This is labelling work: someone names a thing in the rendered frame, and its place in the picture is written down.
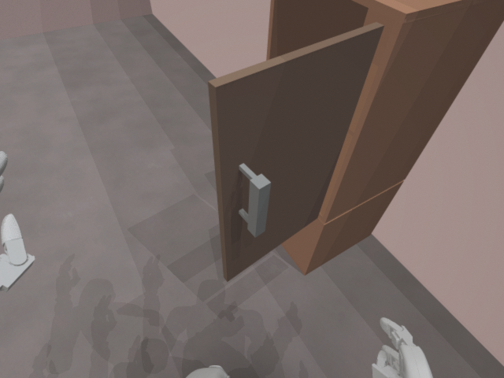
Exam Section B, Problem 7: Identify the right robot hand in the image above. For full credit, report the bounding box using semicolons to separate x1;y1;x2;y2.
372;317;433;378

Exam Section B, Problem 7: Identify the cupboard door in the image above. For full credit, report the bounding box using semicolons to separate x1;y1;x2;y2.
208;22;384;282

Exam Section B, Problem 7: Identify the handle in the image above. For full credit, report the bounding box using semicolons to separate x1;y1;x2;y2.
239;163;271;238

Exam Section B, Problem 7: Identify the left robot shin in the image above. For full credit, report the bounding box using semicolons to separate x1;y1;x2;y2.
209;365;227;375

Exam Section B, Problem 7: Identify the left robot hand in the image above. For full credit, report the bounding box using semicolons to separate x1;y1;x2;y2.
0;151;35;292

